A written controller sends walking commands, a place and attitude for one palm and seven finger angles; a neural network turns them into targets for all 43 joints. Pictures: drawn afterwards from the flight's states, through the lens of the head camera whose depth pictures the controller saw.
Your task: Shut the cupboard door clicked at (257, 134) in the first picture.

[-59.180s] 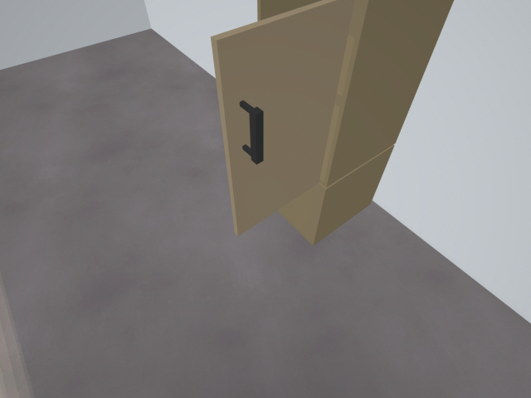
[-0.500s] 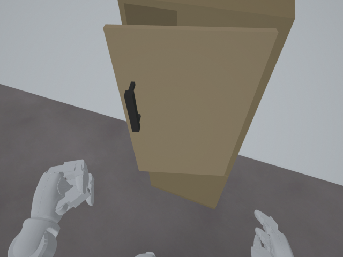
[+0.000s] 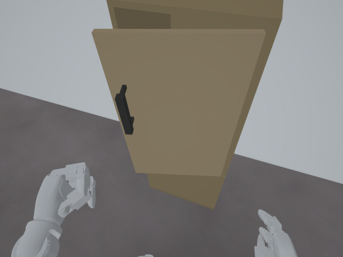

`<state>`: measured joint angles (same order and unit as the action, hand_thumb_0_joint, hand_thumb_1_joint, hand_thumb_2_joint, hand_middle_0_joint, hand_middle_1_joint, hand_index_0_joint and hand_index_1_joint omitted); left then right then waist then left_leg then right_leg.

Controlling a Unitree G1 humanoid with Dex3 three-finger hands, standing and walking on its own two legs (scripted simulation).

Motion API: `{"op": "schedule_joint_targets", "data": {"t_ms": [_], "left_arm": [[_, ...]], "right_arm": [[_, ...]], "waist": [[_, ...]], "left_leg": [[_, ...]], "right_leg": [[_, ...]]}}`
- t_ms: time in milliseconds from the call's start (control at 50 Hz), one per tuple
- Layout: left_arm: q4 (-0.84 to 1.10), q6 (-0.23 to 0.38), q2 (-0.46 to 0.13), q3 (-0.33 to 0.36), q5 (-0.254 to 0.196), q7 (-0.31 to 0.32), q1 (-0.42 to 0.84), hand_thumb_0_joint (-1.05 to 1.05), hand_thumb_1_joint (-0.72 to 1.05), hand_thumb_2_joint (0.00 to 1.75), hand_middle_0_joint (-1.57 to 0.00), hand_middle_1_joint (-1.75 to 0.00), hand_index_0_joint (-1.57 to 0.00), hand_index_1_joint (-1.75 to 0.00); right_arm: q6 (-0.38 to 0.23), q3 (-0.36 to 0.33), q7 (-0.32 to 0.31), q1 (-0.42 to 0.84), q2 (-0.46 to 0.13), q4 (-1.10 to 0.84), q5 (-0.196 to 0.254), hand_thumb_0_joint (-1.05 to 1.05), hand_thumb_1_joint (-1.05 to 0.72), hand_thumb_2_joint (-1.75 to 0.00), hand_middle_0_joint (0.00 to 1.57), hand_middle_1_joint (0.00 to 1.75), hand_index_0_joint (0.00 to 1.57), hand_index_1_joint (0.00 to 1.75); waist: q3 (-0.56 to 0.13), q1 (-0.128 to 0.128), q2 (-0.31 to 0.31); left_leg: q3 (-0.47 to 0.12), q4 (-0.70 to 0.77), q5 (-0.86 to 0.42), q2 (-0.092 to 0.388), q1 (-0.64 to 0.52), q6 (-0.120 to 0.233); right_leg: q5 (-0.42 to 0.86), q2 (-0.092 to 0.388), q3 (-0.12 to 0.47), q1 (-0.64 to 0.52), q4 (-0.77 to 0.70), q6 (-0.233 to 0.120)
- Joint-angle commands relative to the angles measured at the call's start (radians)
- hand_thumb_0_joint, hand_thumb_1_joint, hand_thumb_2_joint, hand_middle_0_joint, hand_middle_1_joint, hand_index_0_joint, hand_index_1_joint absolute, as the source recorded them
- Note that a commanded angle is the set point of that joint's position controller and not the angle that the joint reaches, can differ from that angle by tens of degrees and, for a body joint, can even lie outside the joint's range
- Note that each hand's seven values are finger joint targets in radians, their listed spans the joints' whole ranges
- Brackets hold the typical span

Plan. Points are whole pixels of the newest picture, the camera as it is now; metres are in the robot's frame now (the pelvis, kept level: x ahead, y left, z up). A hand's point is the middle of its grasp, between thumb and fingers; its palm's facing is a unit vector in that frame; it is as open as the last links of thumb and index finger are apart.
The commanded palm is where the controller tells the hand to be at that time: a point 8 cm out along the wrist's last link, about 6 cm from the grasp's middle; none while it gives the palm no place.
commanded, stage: bring the fist close to the handle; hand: left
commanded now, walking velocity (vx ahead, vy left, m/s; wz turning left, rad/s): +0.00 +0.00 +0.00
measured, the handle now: (126, 110) +0.46 +0.16 +0.09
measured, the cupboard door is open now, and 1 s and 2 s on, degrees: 17 17 12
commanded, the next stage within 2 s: push the door shut along its arc in 1.38 s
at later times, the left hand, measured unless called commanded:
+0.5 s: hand (113, 161) +0.30 +0.15 +0.09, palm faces -0.01 -1.00 -0.02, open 3.1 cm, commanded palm +0.28 +0.20 +0.09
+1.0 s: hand (137, 136) +0.36 +0.11 +0.10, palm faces -0.02 -1.00 -0.02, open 3.1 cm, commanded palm +0.34 +0.17 +0.09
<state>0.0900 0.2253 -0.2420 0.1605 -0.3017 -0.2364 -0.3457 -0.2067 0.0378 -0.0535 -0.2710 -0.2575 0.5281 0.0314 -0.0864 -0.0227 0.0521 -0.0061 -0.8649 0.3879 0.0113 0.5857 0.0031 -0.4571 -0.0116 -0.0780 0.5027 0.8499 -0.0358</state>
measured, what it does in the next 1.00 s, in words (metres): stands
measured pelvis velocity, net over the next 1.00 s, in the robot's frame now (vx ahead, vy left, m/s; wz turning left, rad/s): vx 0.00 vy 0.00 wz -0.02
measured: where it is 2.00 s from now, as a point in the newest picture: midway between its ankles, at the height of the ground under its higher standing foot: outside the picture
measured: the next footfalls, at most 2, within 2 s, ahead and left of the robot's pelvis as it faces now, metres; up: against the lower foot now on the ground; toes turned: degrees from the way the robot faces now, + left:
none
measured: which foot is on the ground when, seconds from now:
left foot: down 0.00-1.00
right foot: down 0.00-1.00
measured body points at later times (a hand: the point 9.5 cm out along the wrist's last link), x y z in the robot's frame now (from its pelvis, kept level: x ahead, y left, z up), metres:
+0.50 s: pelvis +0.00 +0.00 +0.00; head +0.03 -0.01 +0.45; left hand +0.29 +0.21 +0.09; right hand +0.16 -0.23 -0.08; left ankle +0.03 +0.12 -0.70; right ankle -0.01 -0.10 -0.70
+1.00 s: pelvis +0.00 +0.00 +0.01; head +0.03 -0.02 +0.46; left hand +0.36 +0.17 +0.10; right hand +0.14 -0.24 -0.10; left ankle +0.03 +0.12 -0.70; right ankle -0.01 -0.10 -0.70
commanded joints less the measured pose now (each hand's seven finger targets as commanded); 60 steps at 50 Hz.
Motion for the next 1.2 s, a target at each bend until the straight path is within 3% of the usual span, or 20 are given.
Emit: {"op": "schedule_joint_targets", "data": {"t_ms": [0,80,120,160,280,300,340,400,440,600,640,700,740,800,880,900,940,960,1000,1180], "left_arm": [[0.213,0.072,-0.157,0.097,-0.012,0.012,0.176,0.00,0.90,0.90,-1.30,-1.50,-1.30,-1.50],[0.182,0.074,-0.109,0.043,-0.002,0.013,0.253,0.00,0.90,0.90,-1.30,-1.50,-1.30,-1.50],[0.146,0.062,-0.119,0.048,0.003,0.017,0.280,0.00,0.90,0.90,-1.30,-1.50,-1.30,-1.50],[0.142,0.054,-0.110,0.036,0.013,0.019,0.312,0.00,0.90,0.90,-1.30,-1.50,-1.30,-1.50],[0.093,0.032,-0.094,0.031,0.030,0.060,0.366,0.00,0.90,0.90,-1.30,-1.50,-1.30,-1.50],[0.071,0.029,-0.123,0.055,0.035,0.071,0.369,0.00,0.90,0.90,-1.30,-1.50,-1.30,-1.50],[0.066,0.035,-0.084,0.023,0.047,0.082,0.401,0.00,0.90,0.90,-1.30,-1.50,-1.30,-1.50],[0.042,0.038,-0.094,0.023,0.059,0.102,0.439,0.00,0.90,0.90,-1.30,-1.50,-1.30,-1.50],[0.040,0.039,-0.051,-0.020,0.068,0.106,0.468,0.00,0.90,0.90,-1.30,-1.50,-1.30,-1.50],[-0.024,0.048,-0.056,-0.024,0.096,0.152,0.608,0.00,0.90,0.90,-1.30,-1.50,-1.30,-1.50],[-0.035,0.054,-0.016,-0.064,0.103,0.158,0.647,0.00,0.90,0.90,-1.30,-1.50,-1.30,-1.50],[-0.099,0.051,-0.021,-0.066,0.117,0.179,0.715,0.00,0.90,0.90,-1.30,-1.50,-1.30,-1.50],[-0.123,0.051,0.002,-0.088,0.121,0.190,0.774,0.00,0.90,0.90,-1.30,-1.50,-1.30,-1.50],[-0.200,0.049,-0.040,-0.037,0.126,0.208,0.800,0.00,0.90,0.90,-1.30,-1.50,-1.30,-1.50],[-0.244,0.066,-0.007,-0.061,0.132,0.219,0.899,0.00,0.90,0.90,-1.30,-1.50,-1.30,-1.50],[-0.273,0.069,-0.030,-0.040,0.135,0.224,0.899,0.00,0.90,0.90,-1.30,-1.50,-1.30,-1.50],[-0.302,0.078,0.009,-0.075,0.138,0.224,0.941,0.00,0.90,0.90,-1.30,-1.50,-1.30,-1.50],[-0.330,0.080,-0.012,-0.051,0.136,0.229,0.960,0.00,0.90,0.90,-1.30,-1.50,-1.30,-1.50],[-0.377,0.084,-0.048,-0.012,0.140,0.233,0.927,0.00,0.90,0.90,-1.30,-1.50,-1.30,-1.50],[-0.323,0.133,-0.037,-0.018,0.132,0.213,0.926,0.00,0.90,0.90,-1.30,-1.50,-1.30,-1.50]], "right_arm": [[-0.057,-0.044,-0.018,0.069,-0.111,-0.144,0.000,0.00,-0.90,-0.90,0.20,0.30,0.20,0.30],[-0.061,-0.041,-0.017,0.075,-0.107,-0.134,0.002,0.00,-0.90,-0.90,0.20,0.30,0.20,0.30],[-0.059,-0.046,-0.019,0.071,-0.110,-0.126,0.002,0.00,-0.90,-0.90,0.20,0.30,0.20,0.30],[-0.054,-0.045,-0.016,0.074,-0.107,-0.124,0.002,0.00,-0.90,-0.90,0.20,0.30,0.20,0.30],[-0.036,-0.043,-0.008,0.082,-0.102,-0.126,0.000,0.00,-0.90,-0.90,0.20,0.30,0.20,0.30],[-0.030,-0.044,-0.007,0.077,-0.107,-0.121,-0.002,0.00,-0.90,-0.90,0.20,0.30,0.20,0.30],[-0.024,-0.045,-0.003,0.084,-0.100,-0.122,-0.002,0.00,-0.90,-0.90,0.20,0.30,0.20,0.30],[-0.017,-0.048,0.001,0.078,-0.105,-0.112,-0.003,0.00,-0.90,-0.90,0.20,0.30,0.20,0.30],[-0.014,-0.048,0.006,0.081,-0.100,-0.114,-0.004,0.00,-0.90,-0.90,0.20,0.30,0.20,0.30],[0.011,-0.055,0.011,0.077,-0.104,-0.092,-0.007,0.00,-0.90,-0.90,0.20,0.30,0.20,0.30],[0.016,-0.053,0.016,0.080,-0.097,-0.088,-0.005,0.00,-0.90,-0.90,0.20,0.30,0.20,0.30],[0.027,-0.054,0.017,0.069,-0.103,-0.073,-0.006,0.00,-0.90,-0.90,0.20,0.30,0.20,0.30],[0.032,-0.052,0.019,0.076,-0.099,-0.071,-0.007,0.00,-0.90,-0.90,0.20,0.30,0.20,0.30],[0.047,-0.055,0.018,0.064,-0.104,-0.059,-0.009,0.00,-0.90,-0.90,0.20,0.30,0.20,0.30],[0.059,-0.055,0.024,0.065,-0.097,-0.053,-0.010,0.00,-0.90,-0.90,0.20,0.30,0.20,0.30],[0.062,-0.059,0.024,0.054,-0.103,-0.049,-0.011,0.00,-0.90,-0.90,0.20,0.30,0.20,0.30],[0.066,-0.058,0.029,0.054,-0.099,-0.045,-0.010,0.00,-0.90,-0.90,0.20,0.30,0.20,0.30],[0.069,-0.060,0.029,0.047,-0.102,-0.038,-0.011,0.00,-0.90,-0.90,0.20,0.30,0.20,0.30],[0.079,-0.064,0.029,0.041,-0.107,-0.039,-0.012,0.00,-0.90,-0.90,0.20,0.30,0.20,0.30],[0.098,-0.071,0.039,0.035,-0.102,-0.052,-0.010,0.00,-0.90,-0.90,0.20,0.30,0.20,0.30]], "waist": [[-0.120,0.021,-0.061],[-0.130,0.028,-0.016],[-0.146,0.031,-0.067],[-0.174,0.025,-0.033],[-0.174,0.012,-0.036],[-0.175,0.013,-0.071],[-0.179,0.014,-0.049],[-0.185,0.019,-0.068],[-0.192,0.022,-0.032],[-0.219,0.030,-0.074],[-0.228,0.035,-0.035],[-0.212,0.045,-0.085],[-0.211,0.051,-0.060],[-0.229,0.039,-0.100],[-0.246,0.047,-0.064],[-0.251,0.047,-0.106],[-0.245,0.054,-0.072],[-0.250,0.052,-0.083],[-0.249,0.037,-0.106],[-0.286,0.037,-0.080]], "left_leg": [[-0.020,0.096,-0.161,-0.019,-0.109,0.025],[-0.022,0.103,-0.155,-0.021,-0.132,0.023],[-0.022,0.095,-0.160,-0.020,-0.123,0.027],[-0.016,0.104,-0.174,-0.021,-0.141,0.025],[-0.013,0.126,-0.199,-0.021,-0.162,0.023],[-0.013,0.123,-0.203,-0.018,-0.151,0.025],[-0.009,0.134,-0.213,-0.017,-0.168,0.022],[-0.010,0.133,-0.222,-0.015,-0.174,0.024],[-0.006,0.138,-0.228,-0.016,-0.188,0.022],[-0.004,0.137,-0.240,-0.013,-0.205,0.024],[-0.002,0.143,-0.246,-0.013,-0.222,0.021],[-0.007,0.144,-0.223,-0.010,-0.210,0.022],[-0.003,0.146,-0.214,-0.013,-0.219,0.022],[0.004,0.146,-0.219,-0.013,-0.202,0.022],[0.009,0.146,-0.235,-0.013,-0.218,0.020],[0.008,0.141,-0.237,-0.011,-0.210,0.023],[0.011,0.143,-0.244,-0.012,-0.217,0.022],[0.010,0.140,-0.233,-0.014,-0.207,0.021],[0.015,0.145,-0.229,-0.014,-0.188,0.022],[0.034,0.150,-0.281,-0.018,-0.208,0.026]], "right_leg": [[0.226,0.006,0.089,-0.022,-0.168,0.034],[0.222,0.002,0.072,-0.001,-0.158,0.028],[0.233,0.009,0.091,-0.015,-0.169,0.036],[0.251,0.010,0.084,-0.028,-0.161,0.033],[0.295,0.005,0.067,-0.041,-0.156,0.029],[0.300,0.006,0.073,-0.052,-0.161,0.032],[0.312,0.004,0.060,-0.047,-0.151,0.027],[0.320,0.001,0.058,-0.050,-0.151,0.026],[0.335,0.003,0.054,-0.045,-0.147,0.025],[0.346,0.001,0.055,-0.048,-0.148,0.025],[0.352,0.001,0.050,-0.041,-0.145,0.021],[0.324,-0.001,0.052,-0.029,-0.153,0.023],[0.319,0.002,0.053,-0.018,-0.158,0.023],[0.331,0.002,0.064,-0.048,-0.165,0.026],[0.358,0.003,0.061,-0.042,-0.159,0.023],[0.362,0.002,0.066,-0.051,-0.163,0.027],[0.377,0.002,0.063,-0.038,-0.160,0.025],[0.367,0.002,0.067,-0.039,-0.162,0.025],[0.364,0.004,0.075,-0.060,-0.171,0.027],[0.469,0.004,0.081,-0.102,-0.163,0.030]]}}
